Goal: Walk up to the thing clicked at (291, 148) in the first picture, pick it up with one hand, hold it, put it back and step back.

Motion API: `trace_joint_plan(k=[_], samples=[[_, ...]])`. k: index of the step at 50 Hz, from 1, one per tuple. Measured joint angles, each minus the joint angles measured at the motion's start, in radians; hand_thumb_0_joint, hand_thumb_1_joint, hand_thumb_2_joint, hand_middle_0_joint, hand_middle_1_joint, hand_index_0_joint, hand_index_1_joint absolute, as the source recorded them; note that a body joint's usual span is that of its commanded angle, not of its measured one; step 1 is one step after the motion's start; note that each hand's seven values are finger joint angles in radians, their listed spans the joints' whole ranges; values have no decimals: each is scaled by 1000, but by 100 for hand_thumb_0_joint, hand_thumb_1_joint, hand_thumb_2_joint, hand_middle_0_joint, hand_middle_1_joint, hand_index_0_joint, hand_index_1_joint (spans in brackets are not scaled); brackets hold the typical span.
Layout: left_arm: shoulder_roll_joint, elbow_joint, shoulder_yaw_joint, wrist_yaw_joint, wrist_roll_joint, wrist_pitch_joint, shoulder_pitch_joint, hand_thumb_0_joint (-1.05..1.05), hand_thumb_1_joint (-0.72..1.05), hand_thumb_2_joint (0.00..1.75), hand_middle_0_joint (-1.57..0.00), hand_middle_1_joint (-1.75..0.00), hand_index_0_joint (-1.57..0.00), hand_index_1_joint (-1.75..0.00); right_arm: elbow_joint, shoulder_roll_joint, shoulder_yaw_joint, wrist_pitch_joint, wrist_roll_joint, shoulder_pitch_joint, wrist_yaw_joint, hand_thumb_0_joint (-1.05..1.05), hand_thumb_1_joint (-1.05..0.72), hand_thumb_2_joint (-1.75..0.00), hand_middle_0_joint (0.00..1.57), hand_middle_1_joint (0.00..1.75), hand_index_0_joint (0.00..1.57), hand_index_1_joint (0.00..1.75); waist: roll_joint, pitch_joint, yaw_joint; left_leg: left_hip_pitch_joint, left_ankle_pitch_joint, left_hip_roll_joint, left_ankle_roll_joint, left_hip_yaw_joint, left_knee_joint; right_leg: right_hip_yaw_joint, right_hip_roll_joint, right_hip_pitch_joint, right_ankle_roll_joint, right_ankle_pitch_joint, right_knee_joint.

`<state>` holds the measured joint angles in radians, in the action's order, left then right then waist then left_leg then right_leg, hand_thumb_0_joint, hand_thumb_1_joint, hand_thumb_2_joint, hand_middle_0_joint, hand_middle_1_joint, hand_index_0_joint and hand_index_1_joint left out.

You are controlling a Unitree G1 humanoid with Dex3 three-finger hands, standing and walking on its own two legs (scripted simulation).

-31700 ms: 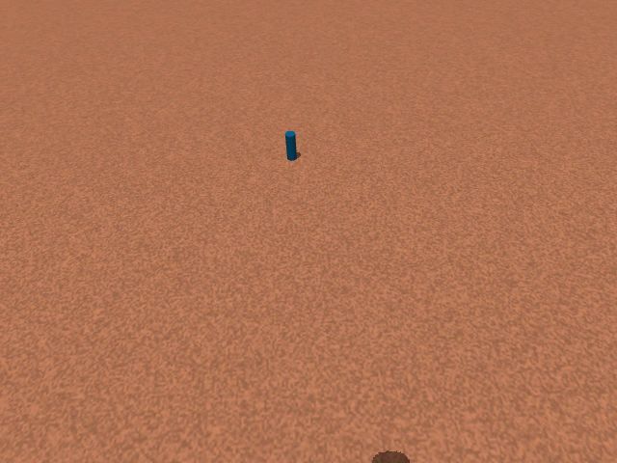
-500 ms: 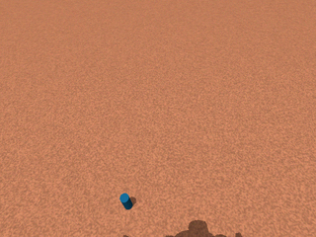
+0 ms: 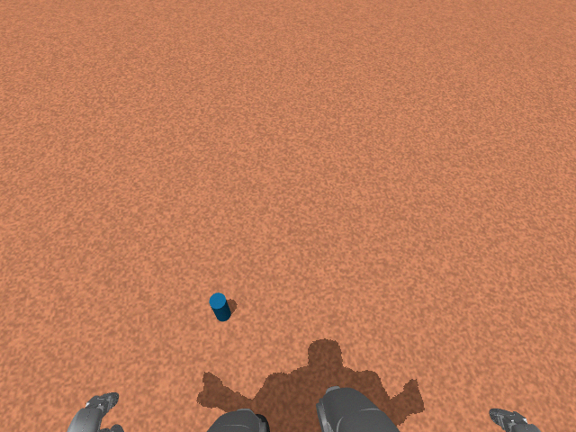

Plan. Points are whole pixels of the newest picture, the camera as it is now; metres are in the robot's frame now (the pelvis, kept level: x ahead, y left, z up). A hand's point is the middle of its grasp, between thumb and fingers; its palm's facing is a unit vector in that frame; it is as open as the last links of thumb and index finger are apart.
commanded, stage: step back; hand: left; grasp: from the side
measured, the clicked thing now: (220, 307) +0.47 +0.20 -0.69
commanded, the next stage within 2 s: none
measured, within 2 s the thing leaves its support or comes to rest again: neither
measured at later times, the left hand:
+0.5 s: hand out of the picture +0.02 +0.25 -0.14, palm faces +0.00 -0.92 -0.40, open 7.4 cm
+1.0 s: hand out of the picture -0.19 +0.23 -0.16, palm faces -0.06 -0.91 -0.42, open 7.4 cm
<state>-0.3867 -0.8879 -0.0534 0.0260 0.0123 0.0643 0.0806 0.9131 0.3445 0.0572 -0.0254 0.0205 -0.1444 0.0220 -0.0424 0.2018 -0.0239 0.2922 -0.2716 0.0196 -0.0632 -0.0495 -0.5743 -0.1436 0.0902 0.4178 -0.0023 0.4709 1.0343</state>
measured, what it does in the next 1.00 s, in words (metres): walks backwards: right foot, then left foot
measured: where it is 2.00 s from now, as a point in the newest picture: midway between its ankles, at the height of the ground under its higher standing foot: outside the picture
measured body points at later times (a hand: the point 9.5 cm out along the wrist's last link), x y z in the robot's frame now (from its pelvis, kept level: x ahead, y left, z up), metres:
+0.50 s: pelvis -0.12 -0.01 -0.01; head -0.04 -0.02 +0.43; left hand +0.02 +0.29 -0.11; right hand -0.01 -0.34 -0.13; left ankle -0.15 +0.11 -0.72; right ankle -0.05 -0.13 -0.73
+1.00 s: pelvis -0.28 -0.04 -0.02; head -0.22 -0.06 +0.42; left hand -0.19 +0.28 -0.13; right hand -0.14 -0.37 -0.13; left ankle -0.15 +0.10 -0.73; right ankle -0.31 -0.17 -0.74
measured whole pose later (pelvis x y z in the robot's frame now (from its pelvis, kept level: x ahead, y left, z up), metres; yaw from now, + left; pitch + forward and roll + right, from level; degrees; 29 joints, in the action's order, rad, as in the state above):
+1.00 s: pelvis -0.28 -0.04 -0.02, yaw -4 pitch -4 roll -2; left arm -0.38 -0.86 -0.09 0.00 0.03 0.06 0.20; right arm 0.79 0.41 0.06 -0.04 0.02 -0.07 0.01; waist 0.06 0.21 0.01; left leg 0.45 -0.18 -0.10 0.02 0.03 -0.69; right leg -0.04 0.05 0.22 0.00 0.42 0.68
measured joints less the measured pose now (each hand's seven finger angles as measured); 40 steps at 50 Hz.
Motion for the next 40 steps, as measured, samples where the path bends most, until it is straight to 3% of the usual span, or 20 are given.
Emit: trace_joint_plan(k=[4, 7, 10, 13, 16, 18, 23, 26, 28, 29, 31, 32, 35, 40], samples=[[8, 2, -6, -6, 4, -2, 31, 0, 90, 90, -20, -30, -20, -30, -33, -1, -5, 3, -2, 15, -1, 1, -90, -90, 21, 30, 20, 30, 10, 5, 6, 26, -8, -8, 2, -28, -48, 36, -40, -76, -4, 10, -148], [13, 3, -11, -12, 9, -12, 49, 0, 90, 90, -20, -30, -20, -30, -42, 8, -10, -4, -6, 28, -7, 1, -90, -90, 21, 30, 20, 30, 27, -3, 17, 61, -22, -23, 13, -45, -105, 72, -64, -146, 10, -58, -320], [40, -4, -13, -17, 18, -23, 57, 0, 90, 90, -20, -30, -20, -30, -28, 29, -7, -18, -16, 47, -9, 1, -90, -90, 21, 30, 20, 30, 102, 1, 7, 84, -30, -60, 31, 5, -151, 115, -23, -171, 23, -111, -373], [33, 17, -11, -24, 22, -25, 83, 0, 90, 90, -20, -30, -21, -30, -15, 19, -9, -30, -21, 43, -7, 1, -90, -90, 21, 30, 20, 30, 65, -26, 36, 130, -228, 29, 53, 84, -354, 88, -51, -145, 39, -129, -371], [36, 36, -14, -17, 17, -23, 87, 0, 90, 90, -20, -30, -21, -30, -18, 31, -13, -23, -29, 27, -8, 1, -90, -90, 21, 30, 20, 30, 48, -43, 46, 147, -250, 88, 62, 153, -519, 80, -75, -133, 36, -178, -422], [40, 55, -14, -13, 18, -22, 78, 0, 90, 90, -20, -30, -21, -30, -23, 48, -15, -17, -30, 16, -3, 1, -90, -90, 21, 30, 20, 30, 51, -49, 47, 137, -241, 97, 71, 179, -553, 86, -81, -114, 33, -207, -445], [42, 115, -10, -7, 22, -23, 42, 0, 90, 90, -20, -30, -21, -30, -27, 76, -12, -12, -27, 1, 8, 1, -91, -90, 20, 30, 20, 30, 63, -28, 37, 47, -242, 48, 90, 153, -355, 123, -88, -60, 22, -247, -443], [29, 139, -8, -9, 15, -16, 21, 0, 90, 90, -20, -30, -21, -30, -29, 71, -9, -2, -18, -9, 4, 1, -91, -90, 20, 30, 20, 30, 51, -12, 24, -36, -152, 11, 78, 109, -111, 152, -99, -20, 9, -246, -391], [3, 136, -13, -12, 9, -4, 8, 0, 90, 90, -20, -30, -21, -30, -18, 35, -8, 1, -5, 3, 1, 1, -91, -90, 20, 30, 20, 30, -23, 19, 40, -65, -90, 47, 51, 69, -62, 116, -132, -5, 1, -244, -349], [-2, 128, -17, -12, 6, 3, 13, 0, 90, 90, -20, -30, -21, -30, -20, 21, -12, 1, 3, 0, -5, 1, -91, -90, 20, 30, 20, 30, -44, 17, 47, -66, -81, 51, 44, 54, -57, 89, -124, 6, 8, -200, -325], [5, 101, -19, -9, 9, 19, 27, 0, 90, 90, -20, -30, -20, -30, -31, 12, -20, 4, 9, -18, -18, 1, -91, -90, 20, 30, 20, 30, -23, -8, 26, -45, -69, 22, 36, 76, -64, 51, -52, 38, 11, -22, -178], [7, 89, -19, -10, 10, 25, 31, 0, 90, 90, -20, -30, -20, -30, -33, 9, -22, 6, 11, -26, -18, 1, -91, -90, 21, 30, 20, 30, -8, -16, 15, -39, -56, 6, 34, 94, -55, 39, -18, 51, 12, 18, -83], [0, 86, -25, -15, 0, 20, 59, 0, 90, 90, -20, -30, -20, -30, -34, -1, -27, 5, 15, -34, -13, 1, -90, -90, 21, 30, 20, 30, -3, -43, 28, -32, -2, -25, 41, 93, 4, -14, 36, 72, 19, 17, 122], [-24, 83, -43, -13, 3, 11, 99, 0, 90, 90, -20, -30, -20, -30, -67, -2, -20, 13, 5, -4, -7, 1, -90, -90, 21, 30, 20, 30, -16, -38, 47, 14, 54, -42, 50, 70, 25, -54, 23, 11, -17, -5, 161]])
